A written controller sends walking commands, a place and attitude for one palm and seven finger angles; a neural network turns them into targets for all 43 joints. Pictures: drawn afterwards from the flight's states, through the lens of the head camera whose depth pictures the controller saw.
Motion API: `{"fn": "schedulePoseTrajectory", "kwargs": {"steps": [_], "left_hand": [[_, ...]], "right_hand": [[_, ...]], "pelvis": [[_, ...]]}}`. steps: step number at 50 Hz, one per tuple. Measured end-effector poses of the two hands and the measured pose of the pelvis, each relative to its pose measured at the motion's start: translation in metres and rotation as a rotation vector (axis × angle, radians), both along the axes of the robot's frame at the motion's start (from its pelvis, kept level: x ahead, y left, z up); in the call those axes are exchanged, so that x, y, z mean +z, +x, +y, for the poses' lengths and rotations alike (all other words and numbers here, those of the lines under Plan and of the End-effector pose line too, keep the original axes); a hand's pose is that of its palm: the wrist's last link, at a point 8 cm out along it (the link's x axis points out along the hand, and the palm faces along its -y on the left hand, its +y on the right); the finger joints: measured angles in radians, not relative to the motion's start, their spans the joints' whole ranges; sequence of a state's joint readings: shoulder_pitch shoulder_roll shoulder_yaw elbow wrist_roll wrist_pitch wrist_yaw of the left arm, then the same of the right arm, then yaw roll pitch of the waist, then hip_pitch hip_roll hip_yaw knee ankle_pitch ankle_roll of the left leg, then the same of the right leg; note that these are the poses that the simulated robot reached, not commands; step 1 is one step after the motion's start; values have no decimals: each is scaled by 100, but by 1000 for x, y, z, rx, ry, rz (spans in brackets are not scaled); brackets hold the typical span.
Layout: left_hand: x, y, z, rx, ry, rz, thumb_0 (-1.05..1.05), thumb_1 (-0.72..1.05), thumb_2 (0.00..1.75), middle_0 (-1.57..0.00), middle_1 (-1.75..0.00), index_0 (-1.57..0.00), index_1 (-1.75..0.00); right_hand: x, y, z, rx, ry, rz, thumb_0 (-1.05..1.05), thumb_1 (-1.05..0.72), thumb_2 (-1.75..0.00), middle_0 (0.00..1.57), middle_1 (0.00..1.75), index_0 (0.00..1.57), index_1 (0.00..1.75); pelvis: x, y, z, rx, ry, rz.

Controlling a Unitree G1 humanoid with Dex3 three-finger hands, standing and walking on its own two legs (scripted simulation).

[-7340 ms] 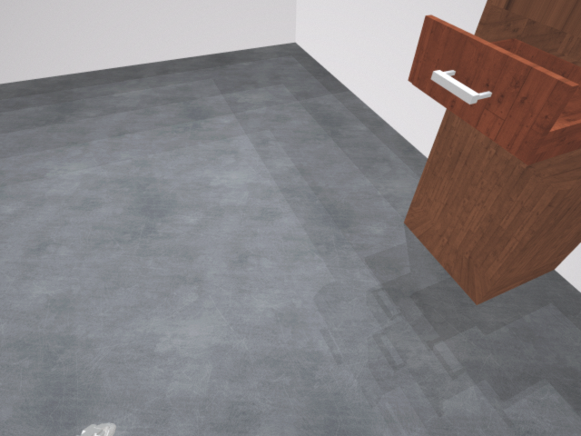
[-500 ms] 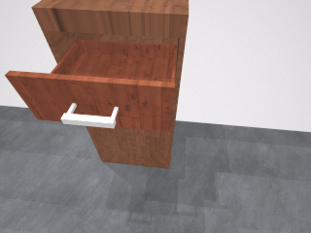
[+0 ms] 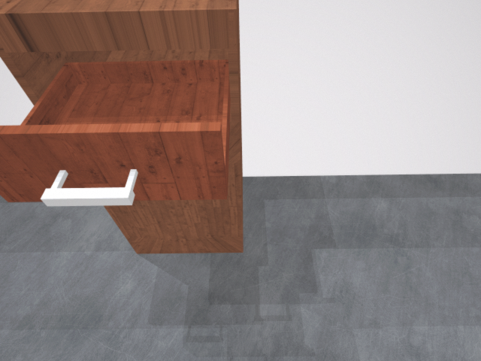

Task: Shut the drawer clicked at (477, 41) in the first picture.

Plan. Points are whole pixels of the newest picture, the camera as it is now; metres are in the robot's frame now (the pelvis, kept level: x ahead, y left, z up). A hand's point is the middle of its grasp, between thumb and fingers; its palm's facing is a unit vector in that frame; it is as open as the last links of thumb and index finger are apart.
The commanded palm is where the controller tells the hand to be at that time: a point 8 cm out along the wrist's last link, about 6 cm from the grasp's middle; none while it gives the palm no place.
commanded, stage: come to a stop and stand still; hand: left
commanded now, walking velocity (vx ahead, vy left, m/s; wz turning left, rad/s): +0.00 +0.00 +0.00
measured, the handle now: (93, 186) +0.37 +0.26 +0.09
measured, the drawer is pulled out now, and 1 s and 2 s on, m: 0.24 0.24 0.24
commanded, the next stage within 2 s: look again from close up in 0.34 s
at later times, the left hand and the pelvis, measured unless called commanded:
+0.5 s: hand out of the picture -0.02 +0.15 -0.17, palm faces +0.04 -0.98 -0.18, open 7.3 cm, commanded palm none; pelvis +0.00 -0.01 +0.01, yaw +0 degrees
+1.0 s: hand out of the picture -0.04 +0.19 -0.17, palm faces +0.04 -0.99 -0.16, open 7.4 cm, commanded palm none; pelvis -0.02 +0.03 +0.01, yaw +1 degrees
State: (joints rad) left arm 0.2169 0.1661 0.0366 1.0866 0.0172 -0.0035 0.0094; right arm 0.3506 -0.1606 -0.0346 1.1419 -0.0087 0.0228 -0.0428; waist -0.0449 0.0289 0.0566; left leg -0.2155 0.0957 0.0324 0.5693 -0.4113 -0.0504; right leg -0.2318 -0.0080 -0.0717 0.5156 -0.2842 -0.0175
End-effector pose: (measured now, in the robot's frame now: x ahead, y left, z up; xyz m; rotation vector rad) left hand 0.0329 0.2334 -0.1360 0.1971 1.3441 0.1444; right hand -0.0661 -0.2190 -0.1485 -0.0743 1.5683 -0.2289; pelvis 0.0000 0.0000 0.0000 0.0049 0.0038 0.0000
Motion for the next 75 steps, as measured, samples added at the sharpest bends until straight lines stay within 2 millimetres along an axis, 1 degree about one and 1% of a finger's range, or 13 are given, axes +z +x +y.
{"fn": "schedulePoseTrajectory", "kwargs": {"steps": [5, 11, 19, 25, 29, 32, 44, 49, 55, 61, 67, 72, 75], "left_hand": [[9, 19, -14, 24, 19, -80, 1, 94, 89, -20, -30, -20, -30], [-2, 17, -22, 58, -8, -97, 0, 95, 89, -20, -30, -20, -30], [-8, -19, -26, 91, -40, 5, 0, 95, 89, -20, -30, -20, -30], [-5, -55, -35, 72, -45, 91, 1, 93, 89, -20, -30, -20, -30], [-6, -75, -30, 65, -52, 122, 1, 92, 89, -20, -30, -20, -30], [-9, -79, -22, 71, -57, 110, 1, 91, 89, -20, -30, -20, -30], [-10, -70, 6, 54, -62, 28, 1, 91, 89, -20, -30, -20, -30], [-9, -73, 10, 54, -62, 42, 1, 91, 89, -20, -30, -20, -30], [-10, -78, 8, 59, -72, 70, 1, 91, 89, -20, -30, -20, -30], [-15, -79, 6, 91, -89, 93, 1, 91, 89, -20, -30, -20, -30], [-24, -74, 12, 127, -115, 134, 1, 91, 89, -20, -30, -20, -30], [-24, -51, 20, 109, -109, 151, 1, 91, 89, -20, -30, -20, -30], [-20, -29, 28, 96, -88, 114, 1, 91, 89, -20, -30, -20, -30]], "right_hand": [[0, 20, -9, 37, 20, -21, 1, -91, -90, 20, 30, 20, 30], [-3, 61, -10, 85, 10, -119, 0, -91, -90, 20, 30, 20, 30], [12, 81, -16, 118, -26, -158, 2, -94, -90, 20, 30, 20, 30], [10, 86, -16, 130, -24, -179, 1, -93, -90, 20, 30, 20, 30], [9, 88, -9, 122, -27, -233, 1, -92, -90, 20, 30, 20, 30], [10, 84, -1, 129, -30, -249, 1, -93, -90, 20, 30, 20, 30], [13, 47, 27, 138, -6, -197, 1, -92, -90, 20, 30, 20, 30], [12, 34, 36, 128, 10, -160, 1, -91, -90, 20, 30, 20, 30], [11, 31, 41, 119, 19, -137, 0, -91, -90, 20, 30, 20, 30], [9, 39, 40, 124, 12, -107, 0, -90, -90, 20, 30, 20, 30], [12, 67, 45, 138, -26, -117, 0, -91, -90, 20, 30, 20, 30], [15, 92, 59, 135, -46, -158, 0, -91, -90, 20, 30, 20, 30], [16, 96, 62, 125, -48, -152, 1, -92, -90, 20, 30, 20, 30]], "pelvis": [[5, 3, -13, 27, 3, -14], [0, 5, -16, 40, -31, -33], [7, 10, -17, 23, -6, -38], [7, 5, -10, 7, -20, -25], [4, -1, -1, 9, -18, -32], [3, -3, 6, 12, -12, -46], [5, -18, 25, 18, -5, -34], [5, -19, 29, 17, -3, -25], [5, -14, 31, 14, -3, -23], [1, 1, 34, 19, -11, -13], [-4, 24, 45, 19, -20, -6], [-1, 38, 54, 14, -14, -14], [2, 39, 56, 14, -11, -20]]}}
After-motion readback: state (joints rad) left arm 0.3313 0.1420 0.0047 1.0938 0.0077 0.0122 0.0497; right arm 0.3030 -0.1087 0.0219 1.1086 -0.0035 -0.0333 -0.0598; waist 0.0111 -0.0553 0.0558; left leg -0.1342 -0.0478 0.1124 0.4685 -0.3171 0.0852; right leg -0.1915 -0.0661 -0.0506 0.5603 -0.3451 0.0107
